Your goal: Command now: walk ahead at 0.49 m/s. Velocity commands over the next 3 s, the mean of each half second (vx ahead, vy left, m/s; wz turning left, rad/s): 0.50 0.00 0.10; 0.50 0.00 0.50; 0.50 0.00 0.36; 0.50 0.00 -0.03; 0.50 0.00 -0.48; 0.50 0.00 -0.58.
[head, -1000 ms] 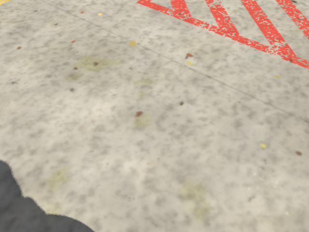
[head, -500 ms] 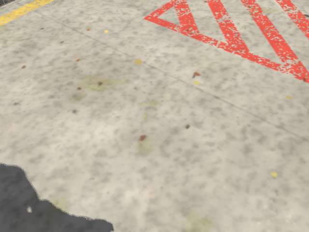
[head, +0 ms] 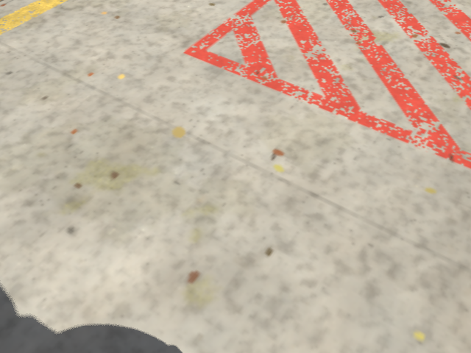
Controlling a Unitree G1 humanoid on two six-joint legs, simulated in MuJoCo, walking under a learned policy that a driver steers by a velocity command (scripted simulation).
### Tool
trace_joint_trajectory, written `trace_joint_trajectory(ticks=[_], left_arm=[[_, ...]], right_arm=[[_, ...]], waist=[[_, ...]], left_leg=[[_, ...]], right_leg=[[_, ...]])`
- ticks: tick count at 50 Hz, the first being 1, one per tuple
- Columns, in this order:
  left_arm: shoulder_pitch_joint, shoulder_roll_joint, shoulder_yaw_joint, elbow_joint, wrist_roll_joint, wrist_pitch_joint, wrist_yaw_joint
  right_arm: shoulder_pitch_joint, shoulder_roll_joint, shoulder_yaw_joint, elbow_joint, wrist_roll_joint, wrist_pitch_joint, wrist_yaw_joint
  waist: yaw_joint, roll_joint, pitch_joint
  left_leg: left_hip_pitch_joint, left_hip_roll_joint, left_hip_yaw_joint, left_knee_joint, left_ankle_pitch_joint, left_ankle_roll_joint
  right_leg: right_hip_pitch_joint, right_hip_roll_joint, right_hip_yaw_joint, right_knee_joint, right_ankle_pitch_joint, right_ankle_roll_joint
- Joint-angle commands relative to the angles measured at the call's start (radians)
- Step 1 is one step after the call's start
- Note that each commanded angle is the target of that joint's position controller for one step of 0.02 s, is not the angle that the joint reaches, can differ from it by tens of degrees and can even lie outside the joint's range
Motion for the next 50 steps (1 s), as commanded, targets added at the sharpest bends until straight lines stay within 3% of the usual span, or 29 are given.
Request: trace_joint_trajectory(ticks=[1,5,10,12,13,14,15,16,17,18,19,20,22,24,29,33,37,40,42,43,44,45,46,47,48,49,50], left_arm=[[0.035,0.045,0.013,-0.042,0.013,0.004,0.007],[-0.125,0.029,0.007,-0.084,0.004,-0.008,-0.005],[-0.249,0.042,0.002,-0.133,-0.009,-0.016,-0.036],[-0.230,0.063,0.009,-0.140,-0.010,-0.025,-0.046],[-0.181,0.080,0.017,-0.131,-0.009,-0.029,-0.048],[-0.067,0.112,0.037,-0.098,-0.007,-0.032,-0.046],[0.130,0.178,0.065,-0.046,-0.001,-0.036,-0.037],[0.282,0.290,0.094,-0.020,0.017,-0.030,-0.033],[0.313,0.233,0.077,-0.014,0.018,-0.028,-0.036],[0.238,0.162,0.055,-0.024,0.015,-0.032,-0.035],[0.137,0.124,0.041,-0.046,0.011,-0.033,-0.035],[0.060,0.088,0.029,-0.053,0.011,-0.035,-0.040],[0.013,0.052,0.022,-0.041,0.022,-0.041,-0.044],[0.036,0.064,0.028,-0.015,0.029,-0.046,-0.039],[0.075,0.094,0.037,0.014,0.036,-0.039,-0.010],[0.114,0.119,0.042,0.028,0.027,-0.028,0.008],[0.178,0.134,0.050,0.051,0.014,-0.002,0.014],[0.146,0.165,0.060,0.038,0.006,0.017,0.018],[0.113,0.199,0.069,0.023,0.001,0.028,0.025],[0.084,0.209,0.070,0.013,-0.005,0.032,0.025],[0.076,0.203,0.066,-0.007,-0.001,0.025,0.025],[0.175,0.030,0.018,-0.053,0.033,-0.005,0.000],[0.095,0.083,0.020,-0.085,-0.008,-0.058,-0.017],[-0.020,0.127,0.033,-0.121,-0.042,-0.080,-0.023],[-0.036,0.125,0.031,-0.127,-0.032,-0.086,-0.019],[-0.030,0.129,0.039,-0.114,-0.006,-0.080,-0.010],[-0.002,0.139,0.049,-0.114,0.006,-0.064,-0.008]], right_arm=[[-0.039,-0.131,-0.021,-0.054,0.001,-0.018,-0.020],[0.041,-0.160,-0.026,-0.038,0.016,-0.004,-0.036],[0.114,-0.171,-0.032,-0.005,0.026,0.016,-0.038],[0.106,-0.182,-0.038,-0.003,0.027,0.026,-0.041],[0.088,-0.190,-0.040,-0.006,0.027,0.032,-0.041],[0.067,-0.182,-0.036,-0.012,0.023,0.037,-0.041],[0.064,-0.140,-0.020,-0.027,0.011,0.038,-0.039],[0.154,-0.031,0.014,-0.045,0.008,0.020,-0.032],[0.170,-0.034,0.017,-0.033,0.025,-0.006,-0.029],[0.087,-0.147,-0.015,-0.051,0.056,-0.017,-0.029],[0.022,-0.160,-0.021,-0.073,0.060,-0.016,-0.034],[-0.009,-0.146,-0.026,-0.075,0.048,-0.007,-0.042],[0.026,-0.106,-0.034,-0.064,0.040,0.026,-0.043],[0.042,-0.071,-0.035,-0.061,0.043,0.048,-0.042],[-0.087,-0.069,-0.046,-0.123,0.031,0.055,-0.037],[-0.219,-0.047,-0.037,-0.176,0.023,0.052,-0.013],[-0.329,-0.032,-0.029,-0.244,0.026,0.051,0.013],[-0.330,-0.050,-0.038,-0.282,0.031,0.053,0.031],[-0.213,-0.101,-0.065,-0.274,0.035,0.058,0.033],[-0.071,-0.152,-0.093,-0.243,0.036,0.058,0.026],[0.090,-0.235,-0.131,-0.204,0.033,0.064,0.004],[0.083,-0.335,-0.144,-0.203,0.034,0.062,-0.009],[0.125,-0.282,-0.123,-0.225,0.017,0.049,-0.008],[0.097,-0.219,-0.107,-0.219,0.010,0.038,-0.007],[0.015,-0.175,-0.094,-0.234,0.022,0.031,-0.006],[-0.065,-0.142,-0.083,-0.255,0.024,0.029,-0.003],[-0.103,-0.122,-0.074,-0.272,0.017,0.027,-0.006]], waist=[[0.047,0.079,0.054],[-0.011,0.079,0.054],[-0.048,0.093,0.081],[-0.024,0.104,0.070],[0.010,0.115,0.045],[0.072,0.110,-0.020],[0.148,0.067,-0.151],[0.151,-0.152,-0.311],[0.156,-0.231,-0.390],[0.145,-0.144,-0.252],[0.110,-0.087,-0.160],[0.079,-0.030,-0.093],[0.027,-0.064,-0.037],[0.011,-0.050,-0.011],[0.026,-0.019,0.037],[0.068,-0.002,0.079],[0.102,0.009,0.112],[0.065,-0.023,0.082],[-0.014,-0.071,-0.009],[-0.096,-0.063,-0.086],[-0.169,0.013,-0.169],[-0.038,0.286,-0.236],[-0.085,0.205,-0.378],[-0.102,0.150,-0.245],[-0.050,0.066,-0.153],[-0.002,0.015,-0.098],[0.035,0.027,-0.083]], left_leg=[[-0.101,0.280,-0.211,-0.207,0.065,0.172],[-0.013,0.266,-0.164,-0.192,0.082,0.128],[0.140,0.324,-0.177,-0.123,0.054,0.114],[0.186,0.349,-0.191,-0.071,0.095,0.098],[0.190,0.346,-0.184,-0.015,0.197,0.086],[0.175,0.305,-0.148,0.122,0.364,0.064],[0.042,0.242,-0.105,0.376,0.369,0.032],[-0.376,0.083,-0.016,0.794,0.028,-0.047],[-0.534,0.031,-0.175,0.984,-0.428,-0.042],[-0.610,0.086,-0.231,1.061,-0.374,-0.019],[-0.598,0.142,-0.204,1.035,-0.276,-0.010],[-0.556,0.178,-0.191,0.975,-0.195,-0.016],[-0.451,0.217,-0.189,0.898,-0.106,-0.024],[-0.454,0.212,-0.186,0.890,-0.056,-0.029],[-0.579,0.197,-0.205,0.694,0.133,-0.049],[-0.578,0.193,-0.124,0.500,0.226,-0.043],[-0.638,0.187,-0.061,0.407,0.150,-0.019],[-0.519,0.131,0.026,0.371,0.021,0.021],[-0.317,0.054,0.080,0.378,-0.072,0.063],[-0.109,0.017,0.079,0.304,-0.025,0.098],[0.191,0.078,-0.075,0.237,-0.003,0.148],[0.531,0.346,-0.611,0.196,-0.067,0.320],[0.603,0.436,-0.914,0.025,-0.162,0.380],[0.527,0.401,-0.767,0.000,-0.094,0.314],[0.367,0.357,-0.623,0.001,-0.006,0.270],[0.212,0.315,-0.524,-0.011,0.090,0.239],[0.113,0.288,-0.468,-0.032,0.157,0.228]], right_leg=[[-0.028,-0.043,0.001,-0.138,0.155,0.028],[-0.001,0.001,-0.035,-0.426,0.302,0.036],[0.003,0.031,-0.044,-0.579,0.223,0.020],[0.055,0.046,-0.051,-0.621,0.142,-0.009],[0.134,0.068,-0.070,-0.641,0.112,-0.025],[0.288,0.102,-0.098,-0.663,0.100,-0.048],[0.579,0.043,-0.029,-0.643,0.121,-0.095],[1.005,-0.221,0.368,-0.676,0.023,-0.230],[1.061,-0.306,0.664,-0.822,-0.063,-0.272],[0.941,-0.277,0.534,-0.834,-0.073,-0.215],[0.792,-0.244,0.375,-0.855,-0.007,-0.177],[0.665,-0.198,0.263,-0.900,0.045,-0.153],[0.528,-0.132,0.110,-0.965,0.117,-0.119],[0.494,-0.113,0.011,-0.986,0.236,-0.122],[0.547,-0.115,-0.112,-1.011,0.326,-0.119],[0.604,-0.126,-0.189,-1.027,0.319,-0.103],[0.757,-0.170,-0.232,-0.967,0.403,-0.099],[0.785,-0.175,-0.282,-0.850,0.721,-0.078],[0.770,-0.168,-0.301,-0.647,1.028,-0.059],[0.704,-0.140,-0.312,-0.454,1.022,-0.036],[0.482,-0.088,-0.309,-0.159,0.739,0.009],[0.010,0.117,-0.230,0.213,-0.307,0.063],[-0.116,0.165,0.020,0.343,-0.394,0.044],[-0.202,0.109,0.047,0.315,-0.297,0.014],[-0.170,0.061,0.040,0.215,-0.198,0.001],[-0.093,0.029,0.032,0.134,-0.154,0.010],[-0.015,0.006,0.038,0.081,-0.126,0.021]])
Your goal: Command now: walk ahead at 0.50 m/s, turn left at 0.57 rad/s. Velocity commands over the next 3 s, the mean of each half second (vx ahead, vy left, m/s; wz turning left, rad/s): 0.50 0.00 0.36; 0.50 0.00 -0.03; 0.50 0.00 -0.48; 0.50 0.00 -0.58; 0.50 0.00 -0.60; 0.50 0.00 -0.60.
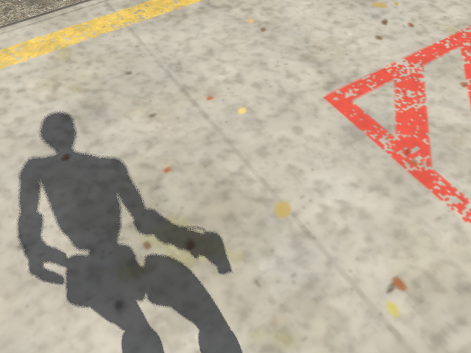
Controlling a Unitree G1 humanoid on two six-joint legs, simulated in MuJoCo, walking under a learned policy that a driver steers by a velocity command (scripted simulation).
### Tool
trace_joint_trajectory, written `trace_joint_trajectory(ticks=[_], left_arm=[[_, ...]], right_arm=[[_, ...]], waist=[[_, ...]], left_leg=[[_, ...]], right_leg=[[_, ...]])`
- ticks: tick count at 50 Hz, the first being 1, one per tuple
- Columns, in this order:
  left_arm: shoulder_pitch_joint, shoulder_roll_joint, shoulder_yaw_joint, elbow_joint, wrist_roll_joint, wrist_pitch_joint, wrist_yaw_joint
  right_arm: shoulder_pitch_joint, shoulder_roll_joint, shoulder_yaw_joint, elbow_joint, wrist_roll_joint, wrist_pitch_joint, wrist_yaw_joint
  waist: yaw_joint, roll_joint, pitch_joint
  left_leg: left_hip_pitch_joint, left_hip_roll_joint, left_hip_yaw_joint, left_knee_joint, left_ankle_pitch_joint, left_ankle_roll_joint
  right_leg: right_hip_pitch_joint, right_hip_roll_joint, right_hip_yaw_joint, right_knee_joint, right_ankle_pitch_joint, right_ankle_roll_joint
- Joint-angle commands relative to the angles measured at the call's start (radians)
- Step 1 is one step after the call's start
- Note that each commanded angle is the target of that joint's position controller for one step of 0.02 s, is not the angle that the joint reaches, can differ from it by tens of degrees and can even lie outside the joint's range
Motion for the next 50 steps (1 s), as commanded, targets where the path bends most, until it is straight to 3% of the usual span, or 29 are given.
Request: trace_joint_trajectory(ticks=[1,3,5,9,13,16,17,18,19,20,21,22,23,24,25,27,29,32,35,40,42,43,44,45,46,47,48,50], left_arm=[[0.003,0.125,0.037,-0.095,0.020,-0.009,0.003],[-0.015,0.098,0.034,-0.114,0.033,0.012,0.007],[-0.096,0.081,0.028,-0.147,0.040,0.020,0.012],[-0.226,0.045,0.010,-0.181,0.029,0.014,-0.002],[-0.312,0.070,0.010,-0.218,0.018,-0.001,-0.023],[-0.300,0.101,0.018,-0.231,0.018,-0.014,-0.035],[-0.253,0.114,0.024,-0.221,0.018,-0.018,-0.034],[-0.152,0.136,0.038,-0.193,0.023,-0.021,-0.031],[0.002,0.174,0.051,-0.164,0.035,-0.022,-0.026],[0.166,0.253,0.074,-0.140,0.047,-0.018,-0.022],[0.229,0.220,0.070,-0.096,0.023,-0.006,-0.032],[0.177,0.148,0.048,-0.109,0.002,0.000,-0.032],[0.101,0.117,0.036,-0.127,0.008,0.011,-0.028],[0.045,0.102,0.027,-0.131,0.018,0.017,-0.031],[0.017,0.084,0.019,-0.135,0.026,0.014,-0.032],[0.012,0.084,0.017,-0.126,0.027,0.010,-0.036],[0.032,0.112,0.024,-0.110,0.021,0.006,-0.033],[0.069,0.143,0.032,-0.090,0.014,0.015,-0.021],[0.117,0.155,0.033,-0.068,0.004,0.026,-0.015],[0.194,0.168,0.034,-0.025,-0.003,0.047,-0.013],[0.196,0.179,0.037,-0.016,-0.006,0.058,-0.008],[0.180,0.192,0.040,-0.017,-0.007,0.063,-0.005],[0.161,0.190,0.037,-0.021,-0.007,0.066,-0.003],[0.146,0.155,0.023,-0.038,0.004,0.064,-0.003],[0.207,0.056,-0.008,-0.071,0.017,0.049,-0.005],[0.254,0.054,-0.013,-0.060,-0.003,0.032,-0.008],[0.187,0.151,0.016,-0.065,-0.027,0.029,-0.008],[0.089,0.141,0.021,-0.089,-0.016,0.042,-0.004]], right_arm=[[0.008,-0.084,-0.014,-0.078,-0.004,-0.020,-0.010],[0.028,-0.115,-0.020,-0.077,0.000,-0.023,-0.022],[0.067,-0.146,-0.028,-0.073,0.001,-0.022,-0.037],[0.135,-0.130,-0.022,-0.057,0.006,-0.011,-0.049],[0.202,-0.127,-0.016,-0.024,0.006,-0.010,-0.046],[0.207,-0.143,-0.020,-0.016,0.001,-0.001,-0.053],[0.191,-0.149,-0.021,-0.019,0.000,0.002,-0.054],[0.166,-0.141,-0.017,-0.027,-0.001,0.005,-0.054],[0.138,-0.116,-0.004,-0.046,-0.009,0.003,-0.049],[0.234,-0.058,0.015,-0.054,-0.007,-0.009,-0.047],[0.298,-0.048,0.026,-0.038,0.010,-0.020,-0.044],[0.217,-0.133,0.008,-0.047,0.024,-0.026,-0.040],[0.116,-0.140,0.009,-0.073,0.022,-0.029,-0.037],[0.061,-0.126,0.010,-0.087,0.004,-0.030,-0.036],[0.059,-0.119,0.004,-0.088,-0.009,-0.026,-0.038],[0.102,-0.081,0.008,-0.075,-0.006,-0.016,-0.038],[0.079,-0.062,0.014,-0.085,-0.010,-0.012,-0.042],[-0.022,-0.045,0.024,-0.113,-0.015,-0.016,-0.041],[-0.118,-0.030,0.032,-0.132,-0.009,-0.023,-0.032],[-0.247,-0.046,0.032,-0.181,0.005,-0.034,-0.007],[-0.241,-0.067,0.024,-0.190,0.004,-0.044,0.001],[-0.193,-0.085,0.016,-0.180,0.002,-0.049,0.001],[-0.082,-0.118,-0.003,-0.148,-0.003,-0.052,-0.005],[0.090,-0.177,-0.026,-0.108,-0.016,-0.054,-0.016],[0.236,-0.278,-0.051,-0.092,-0.039,-0.047,-0.027],[0.268,-0.236,-0.040,-0.076,-0.028,-0.037,-0.025],[0.216,-0.168,-0.019,-0.079,-0.019,-0.034,-0.026],[0.078,-0.100,0.005,-0.083,-0.016,-0.037,-0.022]], waist=[[0.029,-0.001,-0.119],[0.037,0.005,-0.094],[0.016,0.024,-0.068],[-0.050,0.083,-0.060],[-0.092,0.101,-0.039],[-0.072,0.121,-0.036],[-0.042,0.134,-0.050],[0.012,0.128,-0.104],[0.084,0.098,-0.229],[0.096,-0.093,-0.394],[0.090,-0.305,-0.441],[0.102,-0.177,-0.284],[0.090,-0.081,-0.166],[0.060,-0.023,-0.077],[0.030,-0.027,-0.058],[0.000,-0.071,-0.064],[-0.002,-0.075,-0.060],[0.025,-0.057,-0.052],[0.062,-0.060,-0.037],[0.097,-0.071,0.002],[0.072,-0.080,-0.001],[0.036,-0.088,-0.025],[-0.027,-0.077,-0.090],[-0.102,-0.048,-0.217],[-0.119,0.155,-0.386],[-0.112,0.296,-0.483],[-0.116,0.187,-0.324],[-0.058,0.099,-0.138]], left_leg=[[0.259,0.276,-0.407,-0.294,0.234,0.205],[0.178,0.254,-0.349,-0.313,0.315,0.206],[0.138,0.223,-0.303,-0.318,0.343,0.189],[0.136,0.169,-0.238,-0.292,0.246,0.119],[0.251,0.234,-0.309,-0.243,0.188,0.110],[0.364,0.288,-0.369,-0.177,0.274,0.095],[0.376,0.284,-0.366,-0.136,0.379,0.084],[0.369,0.243,-0.335,-0.039,0.534,0.064],[0.271,0.192,-0.291,0.160,0.527,0.035],[-0.050,0.063,-0.197,0.518,0.223,-0.038],[-0.290,-0.008,-0.189,0.739,-0.379,-0.071],[-0.403,0.057,-0.230,0.822,-0.350,-0.063],[-0.413,0.110,-0.181,0.811,-0.258,-0.060],[-0.390,0.148,-0.147,0.739,-0.192,-0.061],[-0.342,0.183,-0.142,0.672,-0.146,-0.063],[-0.267,0.203,-0.119,0.601,-0.115,-0.074],[-0.282,0.214,-0.097,0.519,-0.071,-0.093],[-0.298,0.218,-0.080,0.329,0.084,-0.110],[-0.248,0.190,-0.055,0.149,0.223,-0.111],[-0.248,0.159,-0.044,0.018,0.193,-0.088],[-0.192,0.144,-0.048,-0.029,0.122,-0.067],[-0.107,0.124,-0.035,-0.055,0.099,-0.054],[0.063,0.102,-0.016,-0.092,0.110,-0.032],[0.344,0.179,-0.081,-0.050,0.150,0.012],[0.752,0.443,-0.421,-0.038,0.137,0.124],[0.813,0.546,-0.712,-0.161,-0.007,0.201],[0.686,0.506,-0.605,-0.195,-0.093,0.157],[0.409,0.422,-0.374,-0.272,-0.058,0.100]], right_leg=[[-0.240,-0.078,0.073,-0.080,0.083,0.009],[-0.223,-0.074,0.047,-0.176,0.123,0.043],[-0.240,-0.054,0.027,-0.313,0.231,0.069],[-0.172,0.002,0.004,-0.623,0.492,0.062],[-0.185,0.015,0.014,-0.726,0.502,0.027],[-0.183,0.026,0.010,-0.773,0.373,-0.018],[-0.121,0.041,-0.006,-0.792,0.340,-0.037],[0.022,0.063,-0.028,-0.828,0.362,-0.066],[0.275,-0.024,0.051,-0.785,0.417,-0.125],[0.669,-0.231,0.369,-0.771,0.382,-0.262],[0.795,-0.357,0.710,-0.912,0.181,-0.342],[0.690,-0.332,0.673,-0.951,0.006,-0.295],[0.542,-0.291,0.532,-0.973,0.016,-0.254],[0.394,-0.246,0.436,-1.013,0.105,-0.238],[0.316,-0.211,0.374,-1.036,0.188,-0.223],[0.241,-0.167,0.286,-1.074,0.300,-0.221],[0.225,-0.161,0.220,-1.099,0.407,-0.234],[0.243,-0.145,0.144,-1.117,0.481,-0.219],[0.252,-0.120,0.083,-1.113,0.467,-0.189],[0.366,-0.180,0.109,-1.062,0.446,-0.178],[0.396,-0.200,0.141,-1.011,0.496,-0.162],[0.393,-0.195,0.144,-0.959,0.581,-0.152],[0.363,-0.155,0.116,-0.843,0.701,-0.130],[0.230,-0.100,0.077,-0.627,0.649,-0.095],[-0.139,0.035,-0.007,-0.243,0.268,-0.025],[-0.317,0.081,0.085,-0.044,-0.193,-0.012],[-0.397,0.025,0.120,0.038,-0.142,-0.015],[-0.367,-0.049,0.078,-0.024,0.017,-0.011]])
Over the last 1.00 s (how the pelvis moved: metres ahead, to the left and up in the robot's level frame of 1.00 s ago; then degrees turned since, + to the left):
0.53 0.01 -0.02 21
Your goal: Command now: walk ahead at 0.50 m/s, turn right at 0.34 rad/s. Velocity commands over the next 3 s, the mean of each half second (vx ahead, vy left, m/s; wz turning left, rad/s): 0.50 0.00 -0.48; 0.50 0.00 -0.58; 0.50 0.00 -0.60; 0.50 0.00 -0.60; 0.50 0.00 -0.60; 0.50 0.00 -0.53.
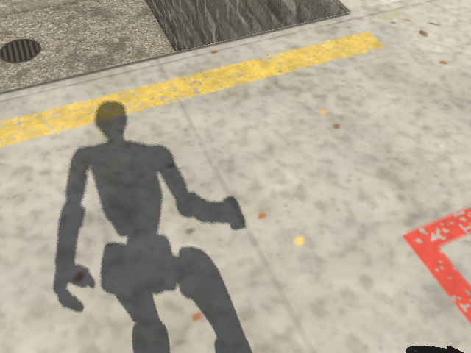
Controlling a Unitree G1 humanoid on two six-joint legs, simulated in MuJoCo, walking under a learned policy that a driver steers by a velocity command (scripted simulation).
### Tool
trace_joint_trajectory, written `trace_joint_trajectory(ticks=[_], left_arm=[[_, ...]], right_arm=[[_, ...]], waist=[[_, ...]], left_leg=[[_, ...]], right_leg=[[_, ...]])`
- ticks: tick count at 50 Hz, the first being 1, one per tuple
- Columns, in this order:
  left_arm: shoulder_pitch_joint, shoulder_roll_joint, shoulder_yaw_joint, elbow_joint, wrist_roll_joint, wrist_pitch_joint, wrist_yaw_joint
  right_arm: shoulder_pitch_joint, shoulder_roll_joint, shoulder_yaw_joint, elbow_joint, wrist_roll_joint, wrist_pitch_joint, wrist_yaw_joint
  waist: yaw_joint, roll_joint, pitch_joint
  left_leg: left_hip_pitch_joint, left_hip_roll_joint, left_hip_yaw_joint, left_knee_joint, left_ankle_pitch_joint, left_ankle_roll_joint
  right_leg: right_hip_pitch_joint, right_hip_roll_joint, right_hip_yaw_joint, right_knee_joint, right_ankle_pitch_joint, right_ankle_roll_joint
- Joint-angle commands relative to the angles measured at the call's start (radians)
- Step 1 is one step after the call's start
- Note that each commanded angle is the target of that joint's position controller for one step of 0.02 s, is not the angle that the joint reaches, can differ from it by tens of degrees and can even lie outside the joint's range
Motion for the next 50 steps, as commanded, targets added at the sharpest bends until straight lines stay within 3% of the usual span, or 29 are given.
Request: trace_joint_trajectory(ticks=[1,3,6,9,12,15,17,19,20,21,22,23,24,25,26,27,28,29,32,37,40,42,44,45,46,47,48,49,50], left_arm=[[-0.064,0.107,0.036,-0.099,0.006,-0.005,0.007],[-0.028,0.061,0.032,-0.091,0.003,0.021,0.005],[-0.067,0.049,0.037,-0.117,0.008,0.037,0.008],[-0.134,0.037,0.034,-0.142,0.011,0.032,-0.005],[-0.248,0.016,0.022,-0.182,0.016,0.027,-0.026],[-0.337,0.014,0.016,-0.232,0.014,0.027,-0.044],[-0.365,0.023,0.018,-0.262,0.013,0.029,-0.055],[-0.336,0.049,0.031,-0.277,0.014,0.033,-0.060],[-0.275,0.073,0.045,-0.270,0.013,0.036,-0.059],[-0.144,0.113,0.069,-0.240,0.010,0.037,-0.055],[0.024,0.184,0.106,-0.196,0.010,0.042,-0.038],[0.059,0.309,0.130,-0.186,0.005,0.044,-0.019],[0.074,0.289,0.114,-0.225,0.012,0.026,-0.026],[0.059,0.212,0.092,-0.215,0.021,0.014,-0.033],[0.007,0.179,0.082,-0.216,0.017,0.007,-0.032],[-0.071,0.143,0.070,-0.231,0.015,0.006,-0.029],[-0.126,0.112,0.059,-0.250,0.023,0.007,-0.025],[-0.146,0.106,0.055,-0.263,0.031,0.007,-0.022],[-0.128,0.138,0.064,-0.260,0.025,0.000,-0.005],[-0.058,0.156,0.071,-0.236,0.013,0.010,0.016],[-0.016,0.160,0.073,-0.217,0.007,0.016,0.017],[-0.008,0.152,0.072,-0.212,0.006,0.022,0.021],[-0.026,0.151,0.074,-0.217,0.010,0.028,0.024],[-0.040,0.132,0.068,-0.223,0.011,0.031,0.024],[-0.047,0.085,0.050,-0.235,0.017,0.029,0.021],[0.021,0.024,0.032,-0.254,0.020,0.024,0.021],[0.099,0.037,0.025,-0.277,-0.003,0.016,0.023],[0.057,0.132,0.045,-0.255,-0.011,0.019,0.023],[-0.038,0.158,0.053,-0.270,-0.002,0.026,0.021]], right_arm=[[0.130,-0.094,-0.031,0.010,-0.001,-0.007,-0.002],[0.092,-0.095,-0.036,0.024,-0.009,-0.020,0.001],[0.100,-0.120,-0.047,0.055,-0.016,-0.031,-0.008],[0.120,-0.139,-0.052,0.080,-0.015,-0.024,-0.022],[0.154,-0.167,-0.059,0.098,-0.007,-0.014,-0.030],[0.204,-0.192,-0.068,0.123,0.006,0.005,-0.034],[0.216,-0.206,-0.073,0.134,0.016,0.022,-0.034],[0.197,-0.233,-0.080,0.131,0.023,0.035,-0.038],[0.187,-0.248,-0.084,0.128,0.027,0.042,-0.042],[0.170,-0.253,-0.084,0.125,0.031,0.050,-0.044],[0.173,-0.234,-0.074,0.117,0.026,0.047,-0.048],[0.254,-0.094,-0.032,0.069,-0.022,0.028,-0.037],[0.224,-0.102,-0.018,0.042,0.001,-0.018,-0.021],[0.091,-0.178,-0.039,0.015,0.045,-0.042,-0.011],[0.060,-0.167,-0.033,0.002,0.046,-0.053,-0.011],[0.066,-0.163,-0.035,0.019,0.021,-0.053,-0.020],[0.084,-0.176,-0.045,0.027,0.004,-0.042,-0.024],[0.101,-0.175,-0.048,0.028,0.000,-0.027,-0.021],[0.084,-0.135,-0.041,0.013,-0.013,-0.001,-0.024],[-0.102,-0.095,-0.019,-0.036,-0.004,-0.005,-0.014],[-0.163,-0.118,-0.023,-0.061,0.010,-0.016,-0.001],[-0.159,-0.146,-0.034,-0.067,0.012,-0.026,0.007],[-0.105,-0.166,-0.045,-0.058,0.014,-0.036,0.009],[-0.028,-0.178,-0.056,-0.037,0.011,-0.040,0.005],[0.084,-0.212,-0.071,-0.021,-0.005,-0.046,-0.002],[0.219,-0.280,-0.087,-0.009,-0.021,-0.044,-0.009],[0.281,-0.298,-0.094,0.025,-0.008,-0.029,0.000],[0.236,-0.207,-0.070,0.003,0.007,-0.024,0.000],[0.191,-0.167,-0.058,-0.005,0.005,-0.014,-0.005]], waist=[[-0.071,0.138,-0.058],[-0.032,0.145,-0.028],[-0.021,0.099,0.000],[-0.037,0.086,0.015],[-0.083,0.068,0.047],[-0.116,0.061,0.079],[-0.115,0.070,0.083],[-0.079,0.104,0.040],[-0.039,0.125,-0.006],[0.039,0.117,-0.075],[0.118,0.070,-0.164],[0.039,-0.204,-0.235],[0.049,-0.180,-0.418],[0.092,-0.070,-0.311],[0.059,-0.040,-0.197],[0.008,0.021,-0.127],[-0.031,0.010,-0.094],[-0.054,-0.006,-0.084],[-0.065,-0.003,-0.062],[0.006,-0.053,-0.022],[0.029,-0.068,-0.013],[0.020,-0.078,-0.016],[-0.015,-0.110,-0.023],[-0.058,-0.111,-0.050],[-0.111,-0.077,-0.143],[-0.123,0.104,-0.287],[-0.094,0.399,-0.348],[-0.114,0.252,-0.229],[-0.123,0.163,-0.122]], left_leg=[[0.338,0.283,-0.320,-0.310,-0.025,0.159],[0.234,0.262,-0.217,-0.371,0.059,0.158],[0.231,0.260,-0.099,-0.396,0.195,0.163],[0.270,0.241,0.001,-0.398,0.245,0.145],[0.305,0.245,0.067,-0.401,0.241,0.130],[0.412,0.280,0.095,-0.373,0.262,0.123],[0.480,0.299,0.113,-0.325,0.344,0.108],[0.509,0.300,0.145,-0.215,0.640,0.085],[0.511,0.293,0.159,-0.111,0.809,0.073],[0.472,0.264,0.184,0.070,0.887,0.051],[0.300,0.222,0.194,0.325,0.736,0.008],[-0.142,0.075,0.169,0.701,-0.120,-0.055],[-0.338,-0.047,-0.085,0.887,-0.448,-0.064],[-0.440,0.011,-0.147,0.900,-0.358,-0.038],[-0.443,0.053,-0.136,0.823,-0.266,-0.019],[-0.377,0.094,-0.134,0.736,-0.204,-0.022],[-0.296,0.118,-0.136,0.670,-0.165,-0.029],[-0.241,0.125,-0.137,0.638,-0.142,-0.038],[-0.214,0.106,-0.108,0.505,-0.064,-0.083],[-0.158,0.037,-0.100,0.127,0.223,-0.104],[-0.118,0.011,-0.116,0.029,0.248,-0.093],[-0.094,0.005,-0.136,-0.020,0.197,-0.074],[-0.022,-0.001,-0.130,-0.045,0.113,-0.046],[0.083,-0.007,-0.111,-0.084,0.110,-0.024],[0.280,0.068,-0.166,-0.074,0.098,0.021],[0.619,0.277,-0.436,-0.077,0.012,0.119],[0.760,0.427,-0.846,-0.198,-0.264,0.221],[0.670,0.402,-0.805,-0.239,-0.425,0.193],[0.544,0.365,-0.639,-0.244,-0.359,0.155]], right_leg=[[-0.371,-0.117,0.046,0.101,0.115,0.001],[-0.300,-0.130,0.043,0.084,0.175,0.012],[-0.357,-0.131,0.065,0.025,0.286,0.027],[-0.378,-0.123,0.050,-0.135,0.437,0.028],[-0.358,-0.113,-0.015,-0.295,0.521,0.015],[-0.395,-0.106,-0.052,-0.386,0.472,-0.008],[-0.396,-0.091,-0.083,-0.421,0.390,-0.031],[-0.296,-0.036,-0.142,-0.435,0.287,-0.068],[-0.200,0.006,-0.173,-0.435,0.237,-0.090],[-0.022,0.055,-0.194,-0.488,0.260,-0.121],[0.271,0.058,-0.127,-0.538,0.321,-0.164],[0.627,-0.210,0.344,-0.562,0.328,-0.308],[0.770,-0.348,0.796,-0.754,0.159,-0.442],[0.715,-0.318,0.672,-0.796,0.184,-0.368],[0.572,-0.277,0.529,-0.791,0.247,-0.327],[0.415,-0.232,0.416,-0.793,0.340,-0.290],[0.295,-0.198,0.341,-0.812,0.429,-0.274],[0.225,-0.178,0.314,-0.836,0.464,-0.271],[0.124,-0.144,0.234,-0.864,0.570,-0.276],[0.083,-0.082,0.181,-0.847,0.427,-0.209],[0.117,-0.110,0.246,-0.809,0.355,-0.196],[0.170,-0.131,0.308,-0.754,0.324,-0.183],[0.194,-0.139,0.356,-0.692,0.343,-0.164],[0.183,-0.108,0.350,-0.630,0.373,-0.143],[0.126,-0.053,0.301,-0.460,0.376,-0.108],[-0.124,0.061,0.179,-0.136,0.153,-0.045],[-0.394,0.092,0.114,0.118,-0.167,-0.011],[-0.477,0.025,0.143,0.225,-0.098,0.000],[-0.483,-0.009,0.103,0.241,-0.014,0.003]])
Over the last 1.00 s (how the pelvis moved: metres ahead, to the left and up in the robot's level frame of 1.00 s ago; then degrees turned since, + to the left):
0.54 0.06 0.00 7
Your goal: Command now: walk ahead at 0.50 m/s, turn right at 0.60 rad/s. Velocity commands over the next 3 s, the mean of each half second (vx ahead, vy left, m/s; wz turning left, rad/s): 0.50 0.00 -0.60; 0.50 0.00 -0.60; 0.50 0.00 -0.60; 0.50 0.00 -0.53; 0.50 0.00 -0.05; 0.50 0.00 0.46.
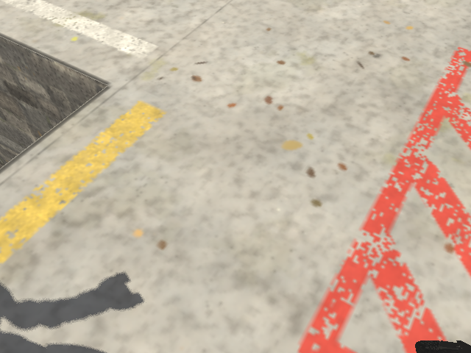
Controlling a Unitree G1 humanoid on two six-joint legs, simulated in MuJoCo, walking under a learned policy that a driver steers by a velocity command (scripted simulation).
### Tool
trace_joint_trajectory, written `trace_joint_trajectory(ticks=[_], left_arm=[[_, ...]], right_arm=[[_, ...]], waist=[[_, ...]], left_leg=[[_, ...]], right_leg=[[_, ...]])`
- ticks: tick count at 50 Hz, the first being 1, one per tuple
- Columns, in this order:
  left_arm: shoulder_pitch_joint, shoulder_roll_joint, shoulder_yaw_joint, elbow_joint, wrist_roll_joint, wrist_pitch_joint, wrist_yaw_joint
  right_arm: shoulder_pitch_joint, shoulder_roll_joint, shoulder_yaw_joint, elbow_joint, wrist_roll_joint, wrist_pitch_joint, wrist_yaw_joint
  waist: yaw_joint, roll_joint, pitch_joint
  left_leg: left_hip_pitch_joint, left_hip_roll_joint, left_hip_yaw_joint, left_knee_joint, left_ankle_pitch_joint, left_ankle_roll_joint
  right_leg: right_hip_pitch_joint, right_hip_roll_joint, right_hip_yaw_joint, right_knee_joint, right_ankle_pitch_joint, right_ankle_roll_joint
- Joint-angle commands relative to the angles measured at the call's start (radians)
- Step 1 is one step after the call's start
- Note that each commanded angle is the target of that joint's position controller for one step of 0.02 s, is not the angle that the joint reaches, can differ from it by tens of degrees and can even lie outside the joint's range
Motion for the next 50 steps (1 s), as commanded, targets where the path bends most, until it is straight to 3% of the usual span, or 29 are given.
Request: trace_joint_trajectory(ticks=[1,2,4,7,13,17,18,20,21,22,23,24,25,26,27,28,29,31,33,38,40,43,45,46,47,48,49,50], left_arm=[[-0.068,0.135,0.026,-0.114,0.009,-0.014,-0.002],[-0.082,0.122,0.030,-0.120,0.014,-0.010,-0.006],[-0.064,0.085,0.026,-0.119,0.001,0.001,-0.015],[-0.107,0.057,0.018,-0.142,0.007,0.010,-0.015],[-0.251,0.027,0.002,-0.172,0.009,-0.004,-0.044],[-0.349,0.022,-0.003,-0.213,0.004,-0.006,-0.069],[-0.354,0.030,0.000,-0.221,0.005,-0.006,-0.074],[-0.307,0.066,0.019,-0.223,0.012,0.000,-0.076],[-0.221,0.098,0.037,-0.205,0.014,0.004,-0.074],[-0.053,0.145,0.067,-0.160,0.011,0.008,-0.064],[0.106,0.224,0.098,-0.121,0.007,0.019,-0.042],[0.045,0.330,0.101,-0.139,0.002,0.006,-0.039],[0.083,0.242,0.077,-0.161,0.007,-0.012,-0.046],[0.051,0.190,0.060,-0.144,0.015,-0.026,-0.050],[-0.007,0.164,0.050,-0.145,0.012,-0.032,-0.049],[-0.075,0.139,0.041,-0.155,0.016,-0.032,-0.047],[-0.113,0.119,0.032,-0.169,0.027,-0.033,-0.043],[-0.129,0.124,0.031,-0.165,0.027,-0.038,-0.034],[-0.107,0.141,0.035,-0.147,0.023,-0.040,-0.021],[-0.034,0.162,0.041,-0.102,0.012,-0.028,-0.001],[-0.001,0.166,0.043,-0.081,0.007,-0.025,-0.001],[0.014,0.151,0.041,-0.064,0.003,-0.017,0.003],[-0.005,0.145,0.041,-0.064,0.006,-0.008,0.004],[-0.014,0.116,0.031,-0.069,0.010,-0.007,0.003],[-0.017,0.059,0.009,-0.086,0.021,-0.010,-0.001],[0.130,-0.005,-0.011,-0.103,-0.002,-0.018,-0.002],[0.131,0.084,-0.001,-0.094,-0.013,-0.022,0.002],[0.018,0.154,0.019,-0.098,-0.010,-0.017,0.003]], right_arm=[[0.157,-0.123,-0.038,-0.018,-0.004,0.014,-0.010],[0.128,-0.100,-0.030,-0.012,-0.008,0.015,-0.012],[0.113,-0.091,-0.028,0.001,-0.007,0.009,-0.015],[0.132,-0.127,-0.040,0.029,-0.004,-0.001,-0.017],[0.160,-0.171,-0.048,0.065,0.001,0.019,-0.026],[0.212,-0.206,-0.056,0.094,0.018,0.040,-0.027],[0.213,-0.216,-0.060,0.097,0.024,0.047,-0.027],[0.203,-0.249,-0.070,0.096,0.035,0.058,-0.032],[0.196,-0.262,-0.074,0.094,0.039,0.066,-0.036],[0.182,-0.250,-0.069,0.089,0.043,0.070,-0.040],[0.202,-0.196,-0.047,0.071,0.015,0.064,-0.042],[0.281,-0.054,-0.001,0.007,-0.021,0.036,-0.027],[0.173,-0.150,-0.015,-0.006,0.017,0.000,-0.013],[0.090,-0.185,-0.024,-0.034,0.049,-0.017,-0.006],[0.084,-0.170,-0.018,-0.030,0.034,-0.025,-0.011],[0.088,-0.171,-0.022,-0.018,0.008,-0.023,-0.018],[0.109,-0.179,-0.028,-0.013,0.001,-0.012,-0.017],[0.124,-0.159,-0.027,-0.010,-0.007,0.010,-0.016],[0.083,-0.131,-0.018,-0.023,-0.016,0.023,-0.019],[-0.110,-0.087,0.003,-0.070,-0.005,0.019,-0.006],[-0.151,-0.100,0.000,-0.087,0.006,0.012,0.001],[-0.148,-0.137,-0.016,-0.095,0.011,0.002,0.009],[-0.073,-0.154,-0.030,-0.080,0.012,-0.006,0.006],[0.018,-0.174,-0.044,-0.060,0.005,-0.011,0.000],[0.160,-0.222,-0.059,-0.049,-0.013,-0.015,-0.008],[0.275,-0.304,-0.080,-0.017,-0.023,-0.001,-0.009],[0.283,-0.235,-0.068,-0.013,0.007,0.005,-0.001],[0.235,-0.165,-0.050,-0.029,0.009,0.011,-0.006]], waist=[[-0.104,0.110,-0.045],[-0.081,0.118,-0.014],[-0.057,0.158,0.001],[-0.058,0.123,0.016],[-0.108,0.097,0.044],[-0.136,0.095,0.084],[-0.127,0.100,0.085],[-0.079,0.134,0.038],[-0.023,0.142,-0.017],[0.070,0.118,-0.102],[0.130,0.003,-0.194],[-0.014,-0.251,-0.275],[0.077,-0.138,-0.376],[0.078,-0.092,-0.227],[0.032,-0.012,-0.146],[-0.011,0.015,-0.095],[-0.045,-0.002,-0.077],[-0.069,-0.006,-0.062],[-0.064,0.001,-0.036],[0.010,-0.036,0.005],[0.027,-0.046,0.010],[0.015,-0.069,0.007],[-0.028,-0.101,-0.008],[-0.075,-0.095,-0.058],[-0.137,-0.018,-0.189],[-0.094,0.292,-0.343],[-0.108,0.299,-0.316],[-0.135,0.187,-0.175]], left_leg=[[0.449,0.362,-0.474,-0.290,-0.237,0.163],[0.374,0.327,-0.388,-0.310,-0.142,0.156],[0.300,0.284,-0.256,-0.355,-0.041,0.150],[0.307,0.297,-0.150,-0.391,0.092,0.177],[0.373,0.275,0.054,-0.393,0.225,0.145],[0.460,0.309,0.113,-0.372,0.271,0.127],[0.486,0.318,0.127,-0.347,0.342,0.119],[0.523,0.320,0.168,-0.221,0.682,0.100],[0.521,0.311,0.189,-0.086,0.834,0.088],[0.439,0.278,0.218,0.123,0.843,0.059],[0.177,0.236,0.215,0.434,0.498,0.015],[-0.258,0.024,0.103,0.766,-0.420,-0.037],[-0.362,0.029,-0.100,0.861,-0.418,-0.024],[-0.430,0.072,-0.095,0.832,-0.315,-0.006],[-0.381,0.115,-0.093,0.739,-0.228,0.002],[-0.312,0.141,-0.091,0.656,-0.183,-0.007],[-0.246,0.158,-0.098,0.614,-0.151,-0.014],[-0.198,0.154,-0.080,0.545,-0.125,-0.044],[-0.196,0.137,-0.063,0.445,-0.054,-0.073],[-0.106,0.063,-0.052,0.079,0.245,-0.086],[-0.076,0.046,-0.065,0.019,0.267,-0.077],[-0.053,0.038,-0.095,-0.049,0.181,-0.048],[0.044,0.030,-0.077,-0.082,0.103,-0.015],[0.187,0.041,-0.069,-0.111,0.108,0.014],[0.436,0.185,-0.197,-0.086,0.077,0.077],[0.804,0.425,-0.635,-0.145,-0.099,0.249],[0.800,0.471,-0.831,-0.234,-0.376,0.256],[0.675,0.422,-0.687,-0.261,-0.409,0.207]], right_leg=[[-0.492,-0.122,-0.024,0.259,0.104,0.015],[-0.459,-0.150,-0.022,0.213,0.146,0.014],[-0.399,-0.177,-0.048,0.169,0.183,0.016],[-0.447,-0.189,-0.056,0.093,0.257,0.035],[-0.423,-0.179,-0.127,-0.215,0.510,0.035],[-0.400,-0.160,-0.189,-0.351,0.473,0.003],[-0.384,-0.149,-0.204,-0.373,0.432,-0.012],[-0.271,-0.087,-0.258,-0.395,0.325,-0.055],[-0.153,-0.045,-0.283,-0.413,0.292,-0.083],[0.085,-0.001,-0.289,-0.483,0.364,-0.122],[0.403,-0.113,-0.091,-0.495,0.376,-0.180],[0.674,-0.360,0.497,-0.605,0.211,-0.361],[0.703,-0.405,0.658,-0.731,0.095,-0.382],[0.604,-0.377,0.509,-0.742,0.174,-0.331],[0.454,-0.330,0.386,-0.739,0.276,-0.294],[0.321,-0.290,0.296,-0.746,0.385,-0.269],[0.235,-0.264,0.247,-0.767,0.467,-0.262],[0.143,-0.246,0.204,-0.796,0.562,-0.271],[0.078,-0.220,0.145,-0.808,0.604,-0.269],[0.020,-0.152,0.090,-0.788,0.467,-0.195],[0.042,-0.171,0.135,-0.765,0.421,-0.185],[0.133,-0.203,0.225,-0.679,0.389,-0.168],[0.151,-0.200,0.259,-0.609,0.430,-0.147],[0.129,-0.155,0.234,-0.515,0.479,-0.118],[0.025,-0.098,0.164,-0.264,0.399,-0.080],[-0.332,0.048,0.021,0.085,-0.031,0.003],[-0.489,-0.021,0.028,0.245,-0.089,0.016],[-0.527,-0.064,0.022,0.291,0.003,0.023]])
Over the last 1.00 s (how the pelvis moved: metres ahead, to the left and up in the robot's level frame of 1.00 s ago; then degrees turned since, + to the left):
0.53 -0.12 -0.01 -34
